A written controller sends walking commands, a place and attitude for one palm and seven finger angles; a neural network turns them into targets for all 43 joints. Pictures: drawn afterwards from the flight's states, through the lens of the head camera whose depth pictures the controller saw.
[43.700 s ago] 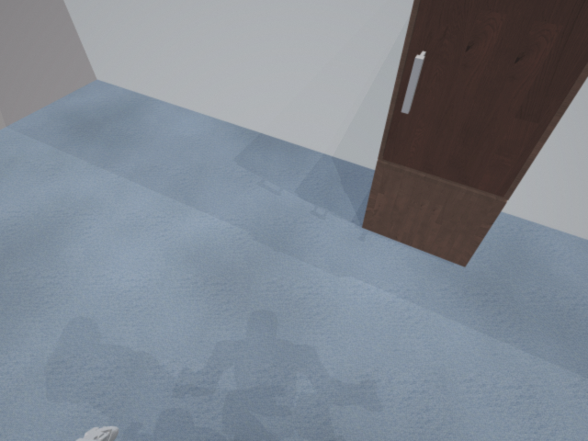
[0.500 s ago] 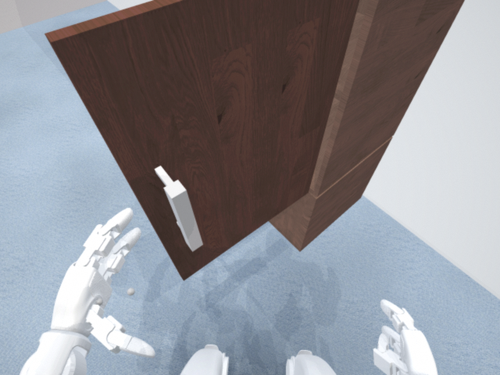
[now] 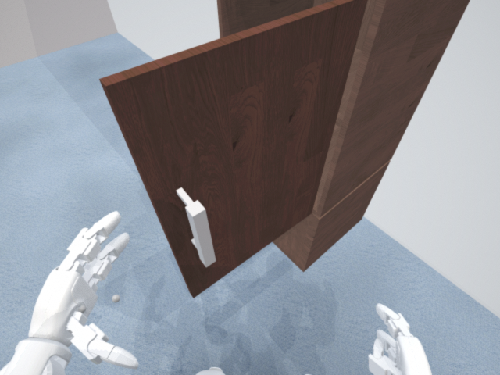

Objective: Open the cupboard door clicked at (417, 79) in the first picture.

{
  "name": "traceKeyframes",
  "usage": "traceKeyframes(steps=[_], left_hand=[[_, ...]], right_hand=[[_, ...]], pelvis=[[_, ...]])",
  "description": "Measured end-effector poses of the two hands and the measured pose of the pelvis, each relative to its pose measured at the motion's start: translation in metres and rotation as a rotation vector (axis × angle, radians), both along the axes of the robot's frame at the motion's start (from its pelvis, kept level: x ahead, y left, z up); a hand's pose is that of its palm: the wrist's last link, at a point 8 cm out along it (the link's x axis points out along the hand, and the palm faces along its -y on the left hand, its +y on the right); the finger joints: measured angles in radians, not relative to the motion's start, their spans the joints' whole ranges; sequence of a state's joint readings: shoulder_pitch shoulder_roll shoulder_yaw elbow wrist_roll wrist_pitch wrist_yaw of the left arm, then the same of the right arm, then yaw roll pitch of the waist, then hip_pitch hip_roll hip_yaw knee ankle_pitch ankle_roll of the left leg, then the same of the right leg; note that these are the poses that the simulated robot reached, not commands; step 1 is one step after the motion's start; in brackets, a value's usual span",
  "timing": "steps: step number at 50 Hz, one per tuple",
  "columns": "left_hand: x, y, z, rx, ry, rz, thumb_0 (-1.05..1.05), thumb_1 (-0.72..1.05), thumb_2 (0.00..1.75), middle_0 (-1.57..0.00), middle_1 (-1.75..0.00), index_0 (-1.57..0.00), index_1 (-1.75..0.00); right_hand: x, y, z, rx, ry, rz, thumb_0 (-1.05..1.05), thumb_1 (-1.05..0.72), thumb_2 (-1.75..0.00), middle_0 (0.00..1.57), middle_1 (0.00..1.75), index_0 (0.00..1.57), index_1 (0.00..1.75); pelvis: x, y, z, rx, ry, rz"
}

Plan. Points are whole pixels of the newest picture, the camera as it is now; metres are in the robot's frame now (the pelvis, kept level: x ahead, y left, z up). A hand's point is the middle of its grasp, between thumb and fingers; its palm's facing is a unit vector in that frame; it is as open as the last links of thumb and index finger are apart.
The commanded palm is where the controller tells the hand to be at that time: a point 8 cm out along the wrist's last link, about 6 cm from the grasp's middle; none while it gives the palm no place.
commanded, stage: draw the hand back to the body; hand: left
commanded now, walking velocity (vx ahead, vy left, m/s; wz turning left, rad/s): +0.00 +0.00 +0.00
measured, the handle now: (196, 229) +0.35 +0.12 +0.03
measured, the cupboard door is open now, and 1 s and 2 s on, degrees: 87 87 87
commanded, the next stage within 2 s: step back with the hand held close in 1.20 s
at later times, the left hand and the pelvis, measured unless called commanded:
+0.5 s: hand (44, 266) +0.22 +0.25 +0.16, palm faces +0.35 -0.85 -0.39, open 13.0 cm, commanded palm +0.17 +0.29 +0.18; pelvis +0.02 +0.02 +0.05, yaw +0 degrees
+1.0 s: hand (3, 231) +0.22 +0.26 +0.22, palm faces +0.45 -0.80 -0.40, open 7.8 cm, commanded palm +0.17 +0.30 +0.23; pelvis +0.03 +0.00 +0.07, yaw -1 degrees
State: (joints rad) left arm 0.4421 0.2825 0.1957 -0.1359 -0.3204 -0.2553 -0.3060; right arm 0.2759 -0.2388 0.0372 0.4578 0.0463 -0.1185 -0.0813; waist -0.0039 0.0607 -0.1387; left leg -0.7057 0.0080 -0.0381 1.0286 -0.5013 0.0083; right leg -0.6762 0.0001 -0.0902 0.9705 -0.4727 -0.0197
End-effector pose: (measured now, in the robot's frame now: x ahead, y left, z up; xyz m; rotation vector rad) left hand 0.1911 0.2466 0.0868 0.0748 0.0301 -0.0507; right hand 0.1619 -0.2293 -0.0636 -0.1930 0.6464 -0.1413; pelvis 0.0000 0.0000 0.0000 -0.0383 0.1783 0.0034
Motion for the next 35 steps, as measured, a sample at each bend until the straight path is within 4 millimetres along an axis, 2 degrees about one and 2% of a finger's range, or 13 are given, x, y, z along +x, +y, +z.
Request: traceKeyframes(steps=[7, 12, 18, 25, 35], left_hand=[[-0.004, 0.011, 0.021, 0.003, -0.019, 0.006, -0.02, -0.47, 0.31, -0.15, -0.3, -0.15, -0.3], [-0.009, 0.02, 0.04, 0.19, 0.036, 0.194, -0.02, -0.37, 0.35, -0.16, -0.3, -0.16, -0.3], [-0.017, 0.03, 0.06, 0.288, 0.059, 0.342, -0.01, -0.19, 0.43, -0.17, -0.3, -0.16, -0.3], [-0.013, 0.042, 0.09, 0.337, -0.002, 0.421, -0.01, 0.04, 0.53, -0.18, -0.3, -0.17, -0.3], [-0.007, 0.049, 0.128, 0.379, -0.102, 0.452, 0.0, 0.39, 0.68, -0.19, -0.3, -0.19, -0.3]], right_hand=[[0.011, 0.007, 0.018, -0.006, -0.055, 0.017, 0.02, -0.9, -0.9, 0.2, 0.3, 0.2, 0.3], [0.018, 0.014, 0.03, -0.017, -0.051, 0.021, 0.02, -0.9, -0.9, 0.2, 0.3, 0.2, 0.3], [0.023, 0.025, 0.036, -0.012, -0.022, 0.043, 0.02, -0.9, -0.9, 0.2, 0.3, 0.2, 0.3], [0.029, 0.033, 0.039, 0.005, -0.002, 0.072, 0.02, -0.9, -0.9, 0.2, 0.3, 0.2, 0.3], [0.041, 0.028, 0.049, 0.016, -0.01, 0.078, 0.02, -0.9, -0.9, 0.2, 0.3, 0.2, 0.3]], pelvis=[[0.004, 0.005, 0.01, -0.005, -0.04, 0.004], [0.009, 0.009, 0.023, 0.005, -0.076, -0.003], [0.016, 0.014, 0.038, 0.014, -0.122, -0.001], [0.023, 0.016, 0.051, 0.023, -0.173, -0.002], [0.03, 0.012, 0.061, 0.029, -0.219, -0.014]])
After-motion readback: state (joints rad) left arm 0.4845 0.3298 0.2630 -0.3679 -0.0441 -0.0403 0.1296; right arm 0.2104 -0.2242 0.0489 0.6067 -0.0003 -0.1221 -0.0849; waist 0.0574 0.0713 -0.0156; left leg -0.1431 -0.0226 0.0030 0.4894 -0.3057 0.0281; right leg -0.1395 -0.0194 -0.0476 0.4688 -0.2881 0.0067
